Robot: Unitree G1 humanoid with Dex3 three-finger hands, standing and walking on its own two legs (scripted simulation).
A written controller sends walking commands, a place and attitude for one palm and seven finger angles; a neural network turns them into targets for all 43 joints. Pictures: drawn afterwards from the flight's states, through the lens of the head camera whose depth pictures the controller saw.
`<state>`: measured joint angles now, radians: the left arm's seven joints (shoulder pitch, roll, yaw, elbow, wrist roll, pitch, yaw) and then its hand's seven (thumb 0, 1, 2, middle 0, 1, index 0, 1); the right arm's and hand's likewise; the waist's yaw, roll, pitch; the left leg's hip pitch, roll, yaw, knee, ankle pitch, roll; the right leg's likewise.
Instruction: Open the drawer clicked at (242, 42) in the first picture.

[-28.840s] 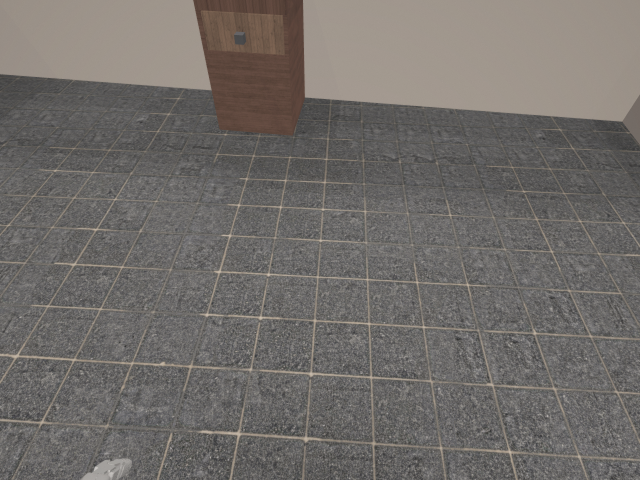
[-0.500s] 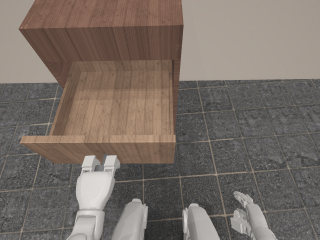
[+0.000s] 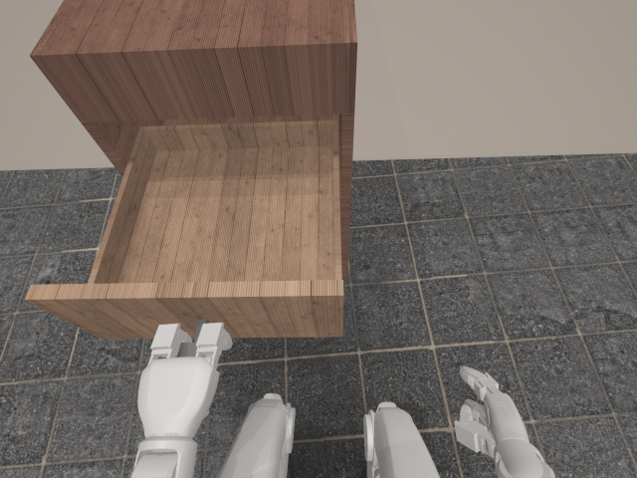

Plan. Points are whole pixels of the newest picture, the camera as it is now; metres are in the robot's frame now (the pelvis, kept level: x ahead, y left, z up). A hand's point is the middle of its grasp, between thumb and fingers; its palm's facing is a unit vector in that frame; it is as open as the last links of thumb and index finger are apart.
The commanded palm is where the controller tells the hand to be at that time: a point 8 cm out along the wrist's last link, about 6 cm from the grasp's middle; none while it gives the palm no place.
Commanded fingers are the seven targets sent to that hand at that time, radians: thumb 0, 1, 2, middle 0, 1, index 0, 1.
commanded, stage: open the thumb to release the handle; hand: left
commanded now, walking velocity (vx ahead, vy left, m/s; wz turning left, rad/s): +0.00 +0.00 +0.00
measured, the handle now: (199, 347) +0.29 +0.19 -0.06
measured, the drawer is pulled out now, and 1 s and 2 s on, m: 0.30 0.30 0.30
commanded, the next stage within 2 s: lift the hand off the handle in 0.48 s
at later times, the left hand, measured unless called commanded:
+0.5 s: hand (191, 389) +0.23 +0.19 -0.07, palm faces -0.05 -0.06 -1.00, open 12.5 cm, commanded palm +0.21 +0.19 -0.03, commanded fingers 0.00 -0.50 0.30 -0.30 -1.20 -0.30 -1.20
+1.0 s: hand (190, 377) +0.25 +0.19 -0.07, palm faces -0.04 -0.07 -1.00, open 13.6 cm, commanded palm +0.23 +0.18 -0.01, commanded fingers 0.00 -0.50 0.30 -0.30 -1.20 -0.30 -1.20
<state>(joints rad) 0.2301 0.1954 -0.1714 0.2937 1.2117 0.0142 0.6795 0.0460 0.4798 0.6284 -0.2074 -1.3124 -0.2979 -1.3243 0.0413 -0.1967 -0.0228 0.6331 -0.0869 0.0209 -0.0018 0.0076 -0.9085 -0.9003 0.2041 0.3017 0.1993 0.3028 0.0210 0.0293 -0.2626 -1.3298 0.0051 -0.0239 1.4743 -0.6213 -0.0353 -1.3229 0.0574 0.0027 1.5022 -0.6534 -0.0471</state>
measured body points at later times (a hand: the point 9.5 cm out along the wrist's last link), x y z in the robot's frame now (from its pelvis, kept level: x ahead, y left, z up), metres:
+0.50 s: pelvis -0.01 +0.00 +0.00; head +0.10 -0.02 +0.44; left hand +0.23 +0.19 -0.02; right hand +0.19 -0.22 -0.13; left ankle +0.03 +0.14 -0.57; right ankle +0.02 -0.09 -0.57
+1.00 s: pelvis -0.01 +0.01 +0.01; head +0.10 +0.00 +0.45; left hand +0.24 +0.19 -0.01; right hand +0.18 -0.21 -0.12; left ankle +0.03 +0.14 -0.57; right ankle +0.02 -0.09 -0.57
